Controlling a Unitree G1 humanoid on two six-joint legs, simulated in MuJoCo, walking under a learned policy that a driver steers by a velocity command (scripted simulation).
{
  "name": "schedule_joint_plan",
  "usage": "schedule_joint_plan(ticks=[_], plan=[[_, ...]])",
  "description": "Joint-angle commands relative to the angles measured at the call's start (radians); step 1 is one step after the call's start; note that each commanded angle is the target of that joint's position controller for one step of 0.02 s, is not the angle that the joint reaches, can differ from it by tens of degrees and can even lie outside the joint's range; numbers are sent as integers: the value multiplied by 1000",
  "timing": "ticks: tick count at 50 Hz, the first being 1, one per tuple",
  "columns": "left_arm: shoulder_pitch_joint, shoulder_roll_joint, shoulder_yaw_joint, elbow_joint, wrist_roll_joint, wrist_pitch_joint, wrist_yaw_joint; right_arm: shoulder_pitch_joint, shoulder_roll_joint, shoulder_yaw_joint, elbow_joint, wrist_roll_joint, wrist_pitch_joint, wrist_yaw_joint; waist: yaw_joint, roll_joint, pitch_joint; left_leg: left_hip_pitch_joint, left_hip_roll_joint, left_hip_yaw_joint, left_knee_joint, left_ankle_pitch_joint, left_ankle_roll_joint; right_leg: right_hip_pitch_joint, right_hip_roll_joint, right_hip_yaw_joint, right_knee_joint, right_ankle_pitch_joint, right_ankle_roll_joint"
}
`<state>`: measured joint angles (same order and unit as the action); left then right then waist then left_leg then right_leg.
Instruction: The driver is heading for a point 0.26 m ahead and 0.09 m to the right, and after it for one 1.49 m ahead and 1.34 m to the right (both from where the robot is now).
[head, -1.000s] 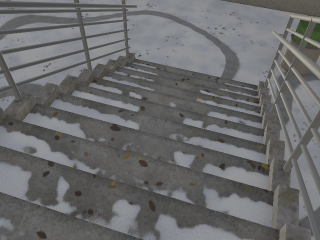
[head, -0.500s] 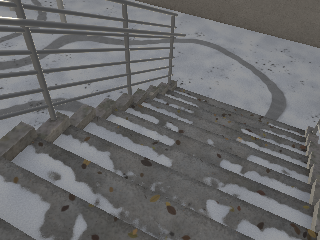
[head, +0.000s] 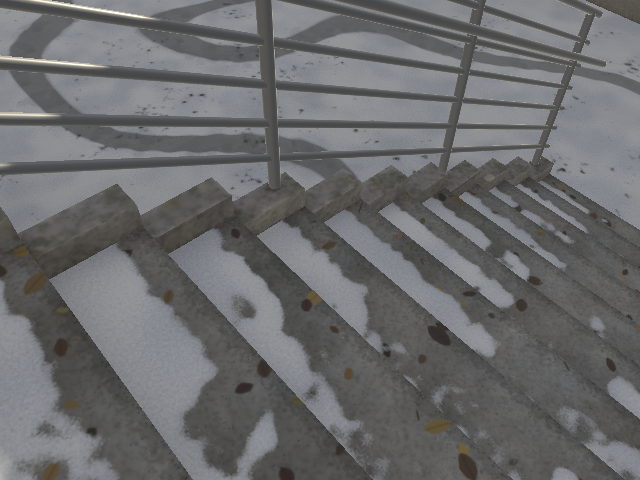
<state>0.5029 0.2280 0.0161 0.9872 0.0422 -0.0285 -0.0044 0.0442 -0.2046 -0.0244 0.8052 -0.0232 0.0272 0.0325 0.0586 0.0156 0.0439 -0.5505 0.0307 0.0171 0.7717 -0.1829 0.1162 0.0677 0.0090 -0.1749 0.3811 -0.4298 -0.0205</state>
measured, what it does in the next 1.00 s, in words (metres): goes down, turning right: left foot, then right foot 0.17 m lower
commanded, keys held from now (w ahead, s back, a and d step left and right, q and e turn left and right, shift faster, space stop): w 0.04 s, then w+e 0.04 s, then e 0.92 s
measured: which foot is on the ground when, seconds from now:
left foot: up 0.00-0.02, down 0.04-0.62, up 0.64-1.00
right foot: down 0.00-0.04, up 0.06-0.60, down 0.62-1.00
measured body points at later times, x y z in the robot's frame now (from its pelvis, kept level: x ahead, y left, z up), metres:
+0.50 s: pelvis +0.18 +0.03 -0.05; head +0.19 +0.03 +0.40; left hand +0.36 +0.27 -0.17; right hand +0.14 -0.23 -0.19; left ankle +0.11 +0.10 -0.73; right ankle +0.28 -0.12 -0.75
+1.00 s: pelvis +0.21 +0.04 -0.18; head +0.20 +0.00 +0.27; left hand +0.39 +0.24 -0.29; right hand +0.34 -0.25 -0.26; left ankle +0.29 +0.14 -0.57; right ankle +0.29 -0.08 -0.90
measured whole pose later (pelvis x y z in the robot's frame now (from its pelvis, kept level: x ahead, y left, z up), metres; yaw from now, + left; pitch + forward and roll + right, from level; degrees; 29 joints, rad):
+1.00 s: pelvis +0.21 +0.04 -0.18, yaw -29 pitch -1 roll +2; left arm 0.30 0.22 -0.01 0.79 0.02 0.04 0.04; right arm 0.00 -0.18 0.01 0.59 -0.05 0.12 -0.09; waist 0.07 0.06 0.02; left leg -1.06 -0.08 -0.02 2.24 -0.36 -0.10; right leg -0.48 0.12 0.11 0.64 -0.13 -0.08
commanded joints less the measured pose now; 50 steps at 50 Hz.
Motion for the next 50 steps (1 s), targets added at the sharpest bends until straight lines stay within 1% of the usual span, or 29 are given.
schedule_joint_plan(ticks=[1,2,3,4,5,6,7,9,10,11,12,14,16,18,24,28,30,31,32,33,34,35,36,37,38,40,42,44,50], plan=[[-3,193,42,-22,-3,6,-6,110,-103,-36,24,19,-17,-17,-90,-147,2,268,-92,101,-98,-55,21,-68,-236,79,149,1049,-158],[16,212,49,-24,-17,10,-3,240,-120,-49,67,2,-27,-26,-137,-93,-45,467,-122,106,-241,-133,33,-166,-188,55,335,988,-137],[61,141,34,-54,-23,6,-7,409,-213,-75,98,-35,-59,-26,-177,82,-191,798,155,-244,-260,23,117,-424,-140,55,682,528,-92],[116,29,9,-58,-30,15,-16,500,-248,-80,143,18,-67,-28,-156,233,-281,937,351,-558,-366,200,249,-699,42,108,930,-193,-40],[-24,114,33,-92,-14,18,-6,469,-220,-74,161,52,-69,-26,-173,91,-141,786,303,-449,-405,209,222,-763,3,219,939,-134,-42],[-54,111,34,-99,-35,10,-7,326,-181,-58,131,36,-75,-29,-110,80,-69,627,294,-305,-423,380,191,-697,-48,232,865,-61,-44],[-21,93,27,-78,-37,9,-2,242,-128,-43,103,15,-84,-24,-71,39,-54,504,271,-206,-450,459,167,-590,-82,244,773,-34,-38],[1,109,38,-60,7,43,3,199,-121,-42,93,-2,-101,-35,-41,46,-30,360,258,-113,-443,656,161,-469,-72,214,810,60,-22],[10,115,48,-58,2,57,4,173,-118,-34,70,2,-113,-31,-8,-2,-36,320,218,-51,-435,687,134,-454,-61,220,776,162,-28],[35,98,47,-66,-1,65,-6,190,-136,-42,75,6,-121,-30,6,22,-37,320,219,-32,-409,720,127,-470,-48,210,776,212,-36],[-45,96,60,-95,-2,78,-8,179,-145,-49,97,31,-129,-43,12,29,1,284,181,30,-396,537,58,-509,-51,219,690,358,-29],[-151,90,62,-158,11,95,-12,233,-141,-46,132,48,-127,-62,-13,62,-3,314,197,30,-349,401,37,-577,-57,229,583,546,-25],[-196,90,64,-190,-7,103,-16,270,-136,-41,132,28,-114,-73,-37,62,-19,348,225,19,-271,321,41,-621,-47,229,509,676,-19],[-235,96,68,-215,1,101,-19,313,-138,-37,137,9,-100,-79,-59,47,-3,349,248,10,-183,298,45,-658,-35,233,481,716,-20],[-394,80,69,-288,4,100,-60,371,-128,-32,91,-3,-71,-98,-129,40,53,258,245,49,62,130,0,-637,-9,164,283,811,-8],[-386,71,61,-280,-31,84,-54,372,-125,-34,74,9,-40,-122,-142,62,87,189,257,65,257,171,-3,-477,-10,85,92,734,-9],[-206,113,78,-209,-25,67,-41,377,-131,-32,68,5,-26,-127,-69,18,4,210,251,80,527,263,19,-293,0,77,-49,698,-64],[-82,116,89,-149,-21,60,-38,358,-163,-43,75,20,-31,-117,29,-52,-110,87,170,131,773,52,9,-5,-10,114,-107,738,-80],[-40,243,113,-134,-9,40,-45,407,-79,-28,59,41,-43,-104,2,-287,-155,-232,-5,255,1306,-715,-56,246,-175,230,141,1575,-178],[10,315,119,-165,-47,41,-55,362,-82,-15,-20,60,-40,-95,36,-219,-380,-494,-9,109,1563,-792,-84,493,-383,484,337,1785,-320],[-10,313,124,-184,-76,57,-37,254,-118,-17,-52,24,-32,-106,74,-56,-422,-592,4,48,1603,-689,-99,435,-451,562,195,1530,-385],[-91,298,117,-204,-70,72,4,182,-91,-1,-107,-1,-35,-122,68,-83,-385,-669,5,-24,1569,-540,-107,286,-524,696,22,880,-467],[-171,199,83,-203,-62,80,29,128,-117,-5,-94,-27,-24,-127,23,15,-250,-651,23,-37,1515,-446,-116,98,-459,664,-41,610,-432],[-217,166,62,-207,-54,81,38,125,-118,-8,-105,-36,0,-125,-11,2,-191,-572,18,-46,1457,-384,-118,-71,-416,645,-50,537,-401],[-244,149,46,-214,-18,77,24,133,-110,-5,-106,-29,25,-126,-41,15,-149,-512,3,-31,1403,-318,-121,-225,-342,598,-45,410,-361],[-263,177,40,-218,-10,60,7,112,-64,4,-126,-35,65,-133,-65,-18,-109,-477,-50,-6,1464,-276,-113,-387,-254,578,-27,426,-302],[-268,169,25,-211,-22,49,17,82,-20,14,-163,-31,69,-127,-76,-30,-100,-550,-78,-32,1532,-206,-140,-414,-180,568,23,367,-268],[-269,151,9,-222,-30,45,27,65,-36,13,-196,-24,71,-126,-86,-42,-89,-578,-86,-35,1474,-115,-175,-450,-116,543,51,285,-239],[-176,150,13,-280,-16,51,64,-90,-24,25,-324,-27,84,-126,15,-114,-143,-660,-136,-26,1518,-199,-237,-277,-121,709,25,194,-268]])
